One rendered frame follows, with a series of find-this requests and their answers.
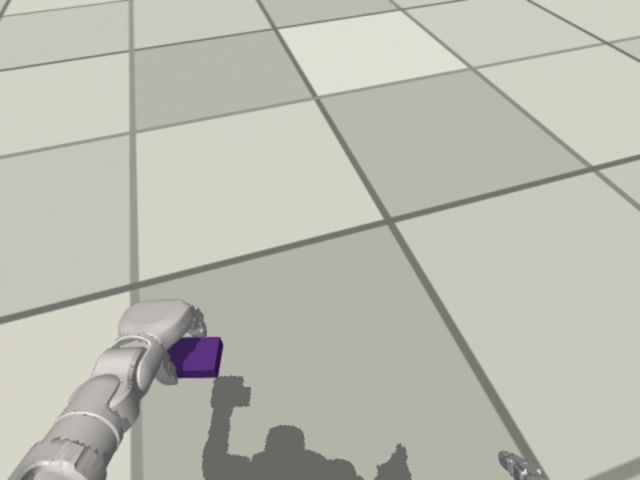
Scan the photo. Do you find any left robot hand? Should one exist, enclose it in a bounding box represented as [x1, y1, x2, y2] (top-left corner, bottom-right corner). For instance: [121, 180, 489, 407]
[118, 299, 207, 385]

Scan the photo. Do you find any right robot hand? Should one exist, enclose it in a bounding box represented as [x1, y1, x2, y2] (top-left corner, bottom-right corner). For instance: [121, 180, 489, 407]
[498, 451, 550, 480]

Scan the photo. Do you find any left robot arm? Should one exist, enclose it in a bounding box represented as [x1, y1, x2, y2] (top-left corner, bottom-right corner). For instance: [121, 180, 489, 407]
[7, 332, 164, 480]

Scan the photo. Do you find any small box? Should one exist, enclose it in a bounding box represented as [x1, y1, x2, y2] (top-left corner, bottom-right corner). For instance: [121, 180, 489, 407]
[167, 337, 223, 378]

